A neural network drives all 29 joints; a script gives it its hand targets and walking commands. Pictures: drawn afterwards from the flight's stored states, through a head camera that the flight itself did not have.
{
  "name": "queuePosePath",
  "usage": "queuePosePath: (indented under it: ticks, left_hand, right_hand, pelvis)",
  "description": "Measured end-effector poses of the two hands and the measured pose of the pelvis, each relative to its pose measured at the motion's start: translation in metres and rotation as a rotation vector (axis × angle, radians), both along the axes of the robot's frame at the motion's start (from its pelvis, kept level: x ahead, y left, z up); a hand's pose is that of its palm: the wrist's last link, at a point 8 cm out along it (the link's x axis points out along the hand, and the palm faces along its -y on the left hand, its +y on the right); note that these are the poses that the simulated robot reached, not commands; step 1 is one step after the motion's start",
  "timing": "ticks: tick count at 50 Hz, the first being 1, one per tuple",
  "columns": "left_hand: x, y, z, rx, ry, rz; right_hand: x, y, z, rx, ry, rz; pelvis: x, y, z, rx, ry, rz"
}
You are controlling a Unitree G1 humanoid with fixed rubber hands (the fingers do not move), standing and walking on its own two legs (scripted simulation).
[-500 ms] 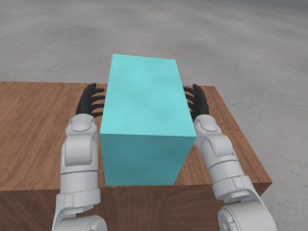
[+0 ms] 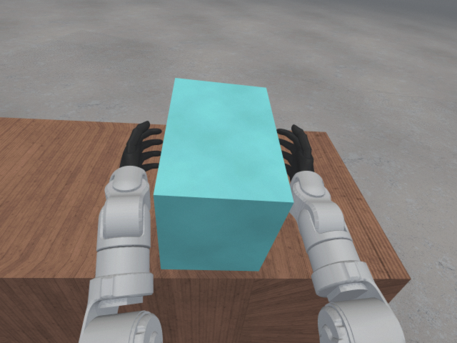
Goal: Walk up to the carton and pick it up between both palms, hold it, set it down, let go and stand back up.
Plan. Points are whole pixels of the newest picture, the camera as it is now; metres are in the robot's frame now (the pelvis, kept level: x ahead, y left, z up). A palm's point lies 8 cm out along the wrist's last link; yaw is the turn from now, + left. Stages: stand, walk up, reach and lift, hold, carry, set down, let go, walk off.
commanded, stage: set down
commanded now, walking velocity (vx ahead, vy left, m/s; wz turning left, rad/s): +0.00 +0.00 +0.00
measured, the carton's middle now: (216, 173) +0.42 +0.00 +0.12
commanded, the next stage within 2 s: none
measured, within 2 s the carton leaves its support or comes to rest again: neither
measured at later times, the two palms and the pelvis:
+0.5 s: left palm (152, 182) +0.38 +0.12 +0.13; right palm (299, 189) +0.38 -0.16 +0.12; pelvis +0.03 -0.01 +0.00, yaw +0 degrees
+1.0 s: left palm (152, 195) +0.39 +0.13 +0.09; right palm (294, 190) +0.39 -0.15 +0.10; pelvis +0.02 -0.01 +0.00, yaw +0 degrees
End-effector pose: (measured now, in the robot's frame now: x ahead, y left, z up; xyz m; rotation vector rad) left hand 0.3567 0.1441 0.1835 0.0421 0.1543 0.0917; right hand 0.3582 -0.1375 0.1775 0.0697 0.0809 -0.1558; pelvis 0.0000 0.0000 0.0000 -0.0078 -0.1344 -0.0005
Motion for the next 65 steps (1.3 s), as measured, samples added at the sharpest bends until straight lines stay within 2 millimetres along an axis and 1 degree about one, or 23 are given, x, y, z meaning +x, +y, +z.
queuePosePath:
  ticks: [4,8,12,17,21,24,28,31,34,38,42,45,48,53,58,62,65]
  left_hand:
    - [0.008,0.003,-0.002,0.016,-0.021,0.005]
    - [0.016,0.005,-0.008,0.041,-0.033,0.005]
    - [0.021,0.003,-0.022,0.057,-0.029,-0.001]
    - [0.023,-0.004,-0.044,0.066,0.001,-0.014]
    - [0.025,-0.012,-0.055,0.066,0.016,-0.024]
    - [0.026,-0.018,-0.055,0.063,0.011,-0.031]
    - [0.028,-0.022,-0.049,0.063,-0.007,-0.030]
    - [0.028,-0.022,-0.044,0.064,-0.014,-0.023]
    - [0.027,-0.018,-0.045,0.063,-0.001,-0.018]
    - [0.024,-0.011,-0.055,0.053,0.035,-0.003]
    - [0.022,-0.007,-0.071,0.036,0.066,0.008]
    - [0.023,-0.007,-0.081,0.028,0.085,0.007]
    - [0.027,-0.011,-0.087,0.029,0.100,0.002]
    - [0.036,-0.024,-0.092,0.040,0.115,-0.009]
    - [0.048,-0.036,-0.092,0.038,0.113,-0.015]
    - [0.054,-0.040,-0.094,0.032,0.107,-0.005]
    - [0.056,-0.037,-0.099,0.028,0.109,0.010]
  right_hand:
    - [0.009,0.003,-0.003,-0.013,-0.029,0.007]
    - [0.018,0.005,-0.012,-0.038,-0.049,0.008]
    - [0.021,0.003,-0.028,-0.057,-0.046,0.005]
    - [0.020,-0.003,-0.050,-0.053,-0.029,-0.004]
    - [0.018,-0.012,-0.060,-0.040,-0.023,-0.018]
    - [0.018,-0.018,-0.061,-0.030,-0.030,-0.028]
    - [0.019,-0.022,-0.055,-0.027,-0.050,-0.031]
    - [0.022,-0.021,-0.049,-0.038,-0.059,-0.023]
    - [0.024,-0.018,-0.046,-0.059,-0.055,-0.003]
    - [0.027,-0.011,-0.049,-0.085,-0.033,0.017]
    - [0.028,-0.006,-0.058,-0.097,-0.008,0.026]
    - [0.029,-0.006,-0.066,-0.094,0.005,0.028]
    - [0.030,-0.010,-0.073,-0.089,0.015,0.022]
    - [0.035,-0.023,-0.080,-0.072,0.022,0.011]
    - [0.043,-0.035,-0.082,-0.062,0.018,0.002]
    - [0.053,-0.039,-0.081,-0.068,0.011,0.012]
    - [0.060,-0.036,-0.082,-0.074,0.012,0.031]
  pelvis:
    - [0.003,0.000,0.000,0.002,0.002,0.003]
    - [0.009,-0.001,0.001,0.002,0.004,0.006]
    - [0.016,-0.002,0.001,0.001,0.003,0.008]
    - [0.023,-0.005,0.001,-0.002,0.007,0.010]
    - [0.026,-0.007,0.000,-0.005,0.021,0.010]
    - [0.026,-0.008,0.000,-0.005,0.035,0.005]
    - [0.025,-0.009,0.000,-0.002,0.047,-0.004]
    - [0.023,-0.010,0.001,0.001,0.046,-0.009]
    - [0.021,-0.011,0.001,0.004,0.040,-0.011]
    - [0.018,-0.012,0.001,0.006,0.037,-0.009]
    - [0.015,-0.013,0.001,0.005,0.051,-0.003]
    - [0.015,-0.012,0.001,0.003,0.070,0.000]
    - [0.015,-0.011,0.002,0.003,0.088,-0.002]
    - [0.017,-0.010,0.002,0.005,0.111,-0.019]
    - [0.023,-0.011,0.002,0.010,0.128,-0.045]
    - [0.030,-0.015,0.002,0.013,0.134,-0.058]
    - [0.035,-0.018,0.002,0.014,0.134,-0.058]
